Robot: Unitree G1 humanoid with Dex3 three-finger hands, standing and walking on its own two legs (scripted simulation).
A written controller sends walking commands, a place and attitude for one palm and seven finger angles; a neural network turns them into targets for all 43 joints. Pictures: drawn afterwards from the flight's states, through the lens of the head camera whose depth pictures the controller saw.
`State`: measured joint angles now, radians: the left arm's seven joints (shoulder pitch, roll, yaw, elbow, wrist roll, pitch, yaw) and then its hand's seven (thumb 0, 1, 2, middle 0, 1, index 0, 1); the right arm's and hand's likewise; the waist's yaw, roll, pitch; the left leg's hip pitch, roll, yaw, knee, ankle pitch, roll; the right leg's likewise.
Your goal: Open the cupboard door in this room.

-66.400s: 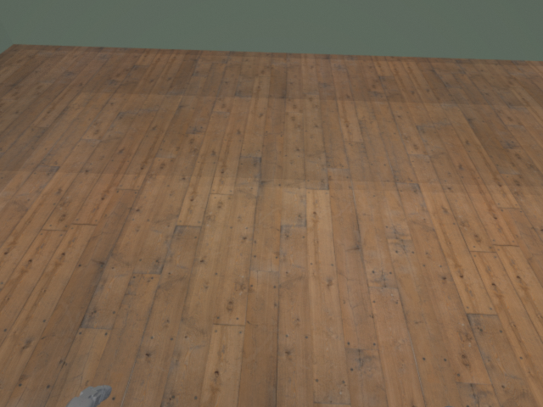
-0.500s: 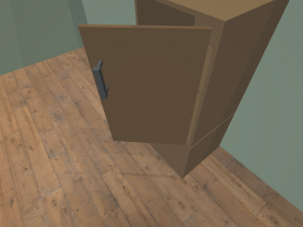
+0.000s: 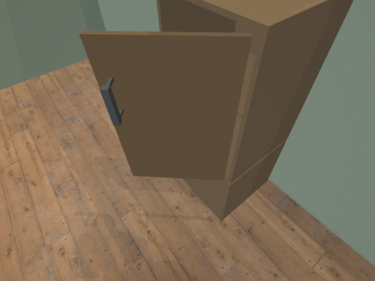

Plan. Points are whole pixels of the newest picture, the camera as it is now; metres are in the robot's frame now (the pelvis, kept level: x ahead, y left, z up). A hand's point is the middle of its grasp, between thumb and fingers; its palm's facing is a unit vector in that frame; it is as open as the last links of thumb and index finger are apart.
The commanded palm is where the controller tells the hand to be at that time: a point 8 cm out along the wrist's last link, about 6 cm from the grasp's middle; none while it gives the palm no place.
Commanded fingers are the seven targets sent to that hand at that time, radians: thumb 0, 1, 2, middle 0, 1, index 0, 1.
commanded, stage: raise the hand with hooked fingers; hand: left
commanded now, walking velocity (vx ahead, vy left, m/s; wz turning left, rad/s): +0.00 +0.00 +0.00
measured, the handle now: (114, 101) +0.53 +0.23 +0.08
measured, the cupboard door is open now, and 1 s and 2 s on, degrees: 47 47 47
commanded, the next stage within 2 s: none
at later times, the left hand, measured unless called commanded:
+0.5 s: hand (80, 272) +0.14 +0.22 -0.01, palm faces +0.13 -0.99 -0.04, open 9.5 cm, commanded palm +0.13 +0.27 -0.01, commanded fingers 0.00 0.22 0.61 -0.25 -0.74 -0.25 -0.74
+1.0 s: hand (63, 230) +0.20 +0.26 +0.03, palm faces +0.00 -1.00 -0.07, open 12.5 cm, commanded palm +0.18 +0.32 +0.05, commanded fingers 0.00 -0.36 0.36 -0.29 -1.11 -0.29 -1.11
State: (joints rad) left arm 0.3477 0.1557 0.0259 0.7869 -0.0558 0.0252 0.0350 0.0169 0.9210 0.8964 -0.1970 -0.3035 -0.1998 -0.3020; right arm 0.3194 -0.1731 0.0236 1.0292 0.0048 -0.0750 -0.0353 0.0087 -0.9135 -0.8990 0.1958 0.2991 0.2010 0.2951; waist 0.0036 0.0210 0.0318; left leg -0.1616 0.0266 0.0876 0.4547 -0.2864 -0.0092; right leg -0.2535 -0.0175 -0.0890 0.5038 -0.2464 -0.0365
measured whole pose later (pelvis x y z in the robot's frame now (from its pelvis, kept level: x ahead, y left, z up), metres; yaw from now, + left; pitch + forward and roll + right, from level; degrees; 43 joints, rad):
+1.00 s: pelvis -0.03 +0.03 -0.04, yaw +2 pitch +6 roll -2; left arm 0.24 0.32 0.28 0.09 -0.31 -0.27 -0.39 0.00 -0.14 0.45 -0.27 -0.97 -0.27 -0.97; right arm 0.28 -0.30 0.03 0.61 0.04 -0.30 -0.08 0.02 -0.91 -0.90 0.20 0.30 0.20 0.30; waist 0.00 0.02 -0.06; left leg -0.54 0.01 0.03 0.87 -0.45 0.04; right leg -0.57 -0.05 -0.11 0.81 -0.35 0.00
